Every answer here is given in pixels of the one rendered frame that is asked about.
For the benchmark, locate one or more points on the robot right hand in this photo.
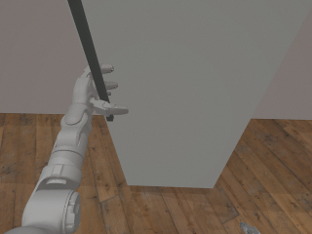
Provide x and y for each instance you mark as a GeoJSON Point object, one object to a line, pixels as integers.
{"type": "Point", "coordinates": [248, 229]}

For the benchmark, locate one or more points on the robot left hand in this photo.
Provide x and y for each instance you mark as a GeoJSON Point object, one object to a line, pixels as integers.
{"type": "Point", "coordinates": [85, 92]}

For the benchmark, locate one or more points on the fridge door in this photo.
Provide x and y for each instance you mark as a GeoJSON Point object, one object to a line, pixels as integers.
{"type": "Point", "coordinates": [191, 73]}

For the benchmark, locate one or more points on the handle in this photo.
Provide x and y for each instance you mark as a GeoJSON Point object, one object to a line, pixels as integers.
{"type": "Point", "coordinates": [78, 13]}

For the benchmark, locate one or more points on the robot left forearm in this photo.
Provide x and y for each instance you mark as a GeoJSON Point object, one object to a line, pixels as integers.
{"type": "Point", "coordinates": [63, 171]}

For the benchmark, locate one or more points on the left robot upper arm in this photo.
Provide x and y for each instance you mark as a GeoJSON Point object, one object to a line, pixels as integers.
{"type": "Point", "coordinates": [51, 211]}

